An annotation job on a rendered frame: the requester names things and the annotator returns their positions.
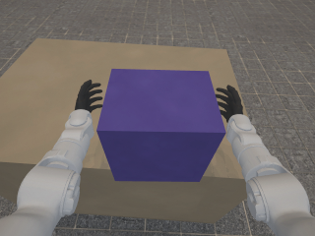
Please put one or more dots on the carton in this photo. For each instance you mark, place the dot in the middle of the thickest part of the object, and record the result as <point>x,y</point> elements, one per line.
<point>159,125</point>

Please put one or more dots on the right robot upper arm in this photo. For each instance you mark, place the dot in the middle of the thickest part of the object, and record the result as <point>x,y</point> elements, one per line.
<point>279,201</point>

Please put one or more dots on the right robot hand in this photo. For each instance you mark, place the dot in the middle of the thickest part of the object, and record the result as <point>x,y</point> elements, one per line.
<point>233,101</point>

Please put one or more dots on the right robot forearm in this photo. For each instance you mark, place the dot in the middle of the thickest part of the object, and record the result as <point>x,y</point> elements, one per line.
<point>250,152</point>

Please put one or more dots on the left robot forearm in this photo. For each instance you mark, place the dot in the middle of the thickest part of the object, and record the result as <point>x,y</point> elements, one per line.
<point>71,148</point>

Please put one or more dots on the left robot upper arm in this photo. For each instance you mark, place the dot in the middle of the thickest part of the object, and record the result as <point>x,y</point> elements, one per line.
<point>49,193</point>

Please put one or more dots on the left robot hand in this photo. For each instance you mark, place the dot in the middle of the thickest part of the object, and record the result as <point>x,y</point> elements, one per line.
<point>84,101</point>

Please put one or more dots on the pedestal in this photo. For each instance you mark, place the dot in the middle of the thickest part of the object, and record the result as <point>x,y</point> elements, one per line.
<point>39,92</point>

